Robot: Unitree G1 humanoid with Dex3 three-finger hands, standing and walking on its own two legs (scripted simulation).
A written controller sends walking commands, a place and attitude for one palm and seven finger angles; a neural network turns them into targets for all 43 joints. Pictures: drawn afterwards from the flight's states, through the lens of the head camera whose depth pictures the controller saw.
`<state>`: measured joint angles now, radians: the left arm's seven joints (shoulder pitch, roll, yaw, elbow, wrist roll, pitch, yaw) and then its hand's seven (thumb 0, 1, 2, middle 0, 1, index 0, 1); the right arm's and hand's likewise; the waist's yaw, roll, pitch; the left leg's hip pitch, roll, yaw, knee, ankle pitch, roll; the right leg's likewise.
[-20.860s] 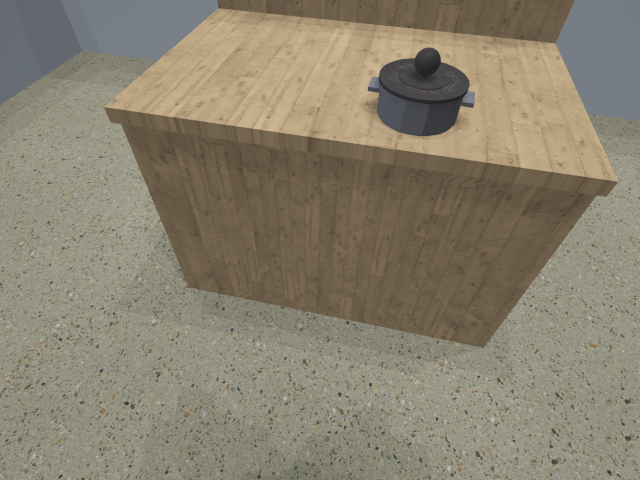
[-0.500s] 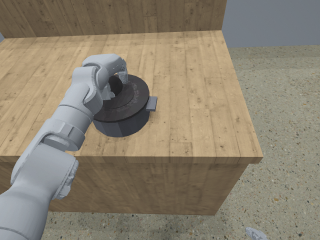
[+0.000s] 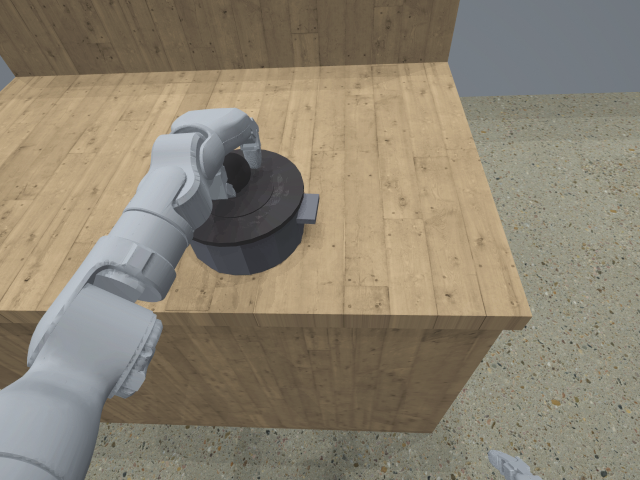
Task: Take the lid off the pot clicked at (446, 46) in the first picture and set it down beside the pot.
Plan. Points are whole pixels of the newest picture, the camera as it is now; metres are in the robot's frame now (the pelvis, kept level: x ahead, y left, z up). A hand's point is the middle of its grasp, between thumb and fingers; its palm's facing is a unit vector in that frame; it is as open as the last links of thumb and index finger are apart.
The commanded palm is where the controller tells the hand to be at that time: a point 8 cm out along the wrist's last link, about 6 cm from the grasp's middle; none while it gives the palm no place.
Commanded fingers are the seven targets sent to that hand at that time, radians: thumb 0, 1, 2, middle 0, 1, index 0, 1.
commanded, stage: close the fingers and squeeze the knob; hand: left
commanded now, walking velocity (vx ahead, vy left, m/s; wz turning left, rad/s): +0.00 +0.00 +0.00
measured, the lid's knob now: (231, 172) +0.49 +0.12 +0.12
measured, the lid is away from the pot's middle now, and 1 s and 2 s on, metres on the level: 0.00 0.01 0.01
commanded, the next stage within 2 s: lift the lid straight up in 0.30 s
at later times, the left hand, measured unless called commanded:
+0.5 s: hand (223, 169) +0.47 +0.12 +0.15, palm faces -0.34 -0.02 -0.94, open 8.4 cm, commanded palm +0.46 +0.12 +0.22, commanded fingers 0.00 0.51 1.08 -0.86 -1.01 -0.85 -1.01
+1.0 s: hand (209, 155) +0.46 +0.13 +0.18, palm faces -0.28 -0.02 -0.96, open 8.3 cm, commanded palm +0.44 +0.13 +0.26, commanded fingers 0.00 0.51 1.08 -0.87 -1.01 -0.86 -1.02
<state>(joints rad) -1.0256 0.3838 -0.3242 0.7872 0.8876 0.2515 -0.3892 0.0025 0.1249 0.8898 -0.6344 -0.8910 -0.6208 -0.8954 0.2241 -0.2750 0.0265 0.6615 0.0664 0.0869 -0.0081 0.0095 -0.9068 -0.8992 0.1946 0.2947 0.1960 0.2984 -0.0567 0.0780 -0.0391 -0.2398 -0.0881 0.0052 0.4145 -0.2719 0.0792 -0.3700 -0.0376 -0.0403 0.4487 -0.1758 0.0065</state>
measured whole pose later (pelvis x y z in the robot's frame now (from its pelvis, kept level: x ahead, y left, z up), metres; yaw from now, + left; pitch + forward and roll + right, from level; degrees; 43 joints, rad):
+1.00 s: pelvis +0.00 +0.00 +0.00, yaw +0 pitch +4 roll +0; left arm -1.04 0.42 -0.33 0.71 0.88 0.29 -0.45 0.01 0.08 0.88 -0.68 -0.90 -0.67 -0.91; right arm 0.20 -0.27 0.03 0.66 0.06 0.04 -0.01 0.01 -0.91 -0.90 0.19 0.29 0.20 0.30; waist -0.04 0.09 -0.03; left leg -0.20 -0.09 0.00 0.38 -0.26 0.08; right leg -0.33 -0.04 -0.05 0.42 -0.17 0.01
